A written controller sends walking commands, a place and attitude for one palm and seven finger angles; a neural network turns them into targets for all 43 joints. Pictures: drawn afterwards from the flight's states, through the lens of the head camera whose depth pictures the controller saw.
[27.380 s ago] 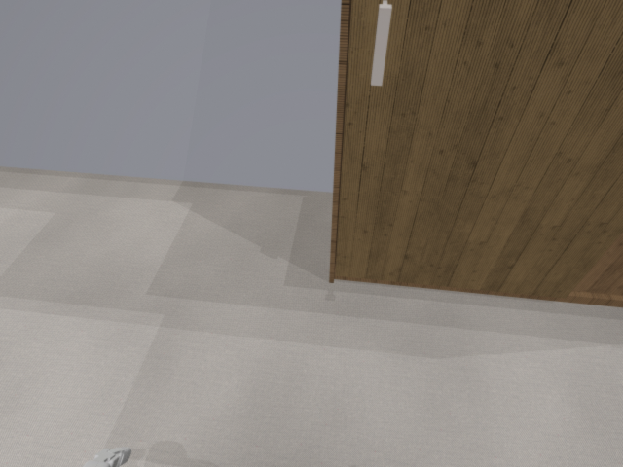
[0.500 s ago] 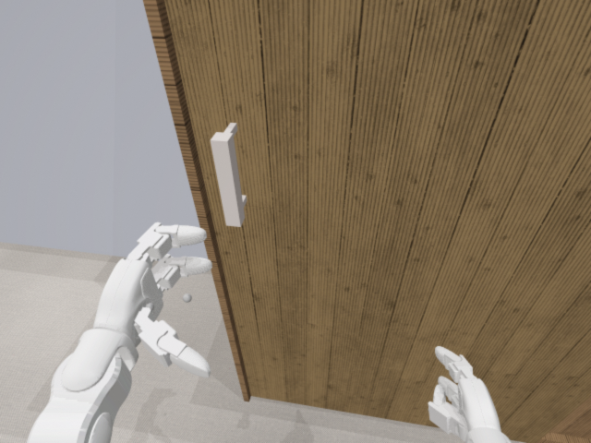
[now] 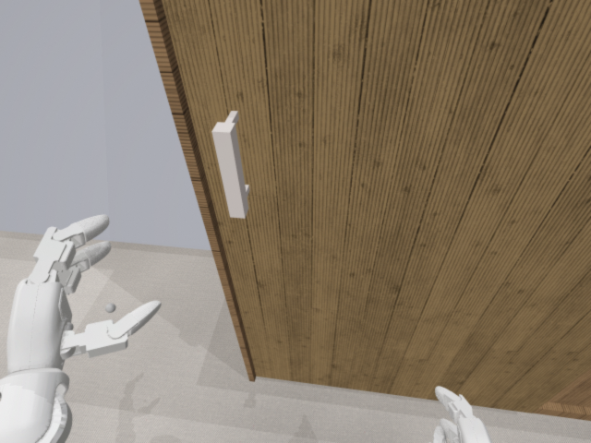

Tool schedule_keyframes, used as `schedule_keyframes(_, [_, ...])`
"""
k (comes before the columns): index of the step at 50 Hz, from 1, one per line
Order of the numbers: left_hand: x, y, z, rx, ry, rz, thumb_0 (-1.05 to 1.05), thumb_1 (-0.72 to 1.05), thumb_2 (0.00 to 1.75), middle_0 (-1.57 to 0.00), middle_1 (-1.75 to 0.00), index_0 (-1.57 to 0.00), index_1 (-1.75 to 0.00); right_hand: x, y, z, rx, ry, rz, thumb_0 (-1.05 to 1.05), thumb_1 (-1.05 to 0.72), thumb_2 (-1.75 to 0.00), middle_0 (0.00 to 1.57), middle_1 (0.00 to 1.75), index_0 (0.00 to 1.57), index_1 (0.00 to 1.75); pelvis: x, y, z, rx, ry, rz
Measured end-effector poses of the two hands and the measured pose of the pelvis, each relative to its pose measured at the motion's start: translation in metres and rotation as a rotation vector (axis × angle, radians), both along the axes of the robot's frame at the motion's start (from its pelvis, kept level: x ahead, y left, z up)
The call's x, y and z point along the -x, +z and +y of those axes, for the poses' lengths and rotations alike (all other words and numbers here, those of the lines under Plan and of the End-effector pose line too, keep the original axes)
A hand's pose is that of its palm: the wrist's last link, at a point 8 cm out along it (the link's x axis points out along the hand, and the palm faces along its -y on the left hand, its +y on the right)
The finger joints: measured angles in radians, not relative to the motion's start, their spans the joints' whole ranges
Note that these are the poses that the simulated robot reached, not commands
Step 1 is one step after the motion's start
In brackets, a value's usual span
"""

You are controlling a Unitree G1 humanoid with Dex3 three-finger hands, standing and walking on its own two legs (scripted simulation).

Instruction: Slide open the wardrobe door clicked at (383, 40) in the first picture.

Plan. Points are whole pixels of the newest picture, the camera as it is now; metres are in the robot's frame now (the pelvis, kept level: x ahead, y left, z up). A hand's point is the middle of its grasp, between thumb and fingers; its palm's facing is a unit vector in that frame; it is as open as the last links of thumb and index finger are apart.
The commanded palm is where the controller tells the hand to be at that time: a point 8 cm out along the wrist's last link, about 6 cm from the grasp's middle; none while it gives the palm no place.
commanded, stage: draw the hand back to the body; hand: left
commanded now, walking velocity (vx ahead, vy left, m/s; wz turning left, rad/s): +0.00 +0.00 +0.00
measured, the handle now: (236, 165) +0.46 +0.15 +0.16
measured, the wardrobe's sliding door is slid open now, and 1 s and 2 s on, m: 0.01 0.01 0.01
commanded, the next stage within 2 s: step back with the hand held close in 0.62 s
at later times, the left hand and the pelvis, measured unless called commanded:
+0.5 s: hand (59, 320) +0.18 +0.27 +0.16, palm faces +0.50 -0.80 -0.34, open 7.5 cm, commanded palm +0.13 +0.30 +0.17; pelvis +0.00 +0.00 +0.00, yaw +1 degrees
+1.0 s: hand (73, 317) +0.19 +0.26 +0.15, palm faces +0.38 -0.79 -0.48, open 7.4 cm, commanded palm +0.13 +0.31 +0.17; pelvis -0.02 +0.01 +0.00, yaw -1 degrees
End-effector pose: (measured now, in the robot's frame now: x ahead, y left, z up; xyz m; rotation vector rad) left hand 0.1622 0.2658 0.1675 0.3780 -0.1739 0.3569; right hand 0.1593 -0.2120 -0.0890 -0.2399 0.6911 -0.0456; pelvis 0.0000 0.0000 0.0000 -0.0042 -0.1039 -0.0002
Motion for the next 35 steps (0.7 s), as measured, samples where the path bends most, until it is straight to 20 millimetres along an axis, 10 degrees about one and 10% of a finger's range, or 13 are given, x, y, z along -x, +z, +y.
schedule_keyframes(15, [0.025,-0.002,0.046,-0.033,0.157,0.031,0.01,0.69,0.80,-0.21,-0.42,-0.21,-0.43,-0.028,0.020,-0.008,0.035,-0.008,-0.072,0.01,-0.91,-0.89,0.20,0.29,0.20,0.30,-0.003,0.001,0.003,0.004,0.000,-0.003])
schedule_keyframes(35, [0.025,0.000,0.034,-0.026,0.144,0.026,0.02,0.89,0.90,-0.21,-0.31,-0.21,-0.31,-0.020,0.012,-0.001,0.000,0.010,-0.044,0.01,-0.91,-0.89,0.20,0.30,0.20,0.30,-0.001,0.002,-0.003,0.003,0.004,-0.010])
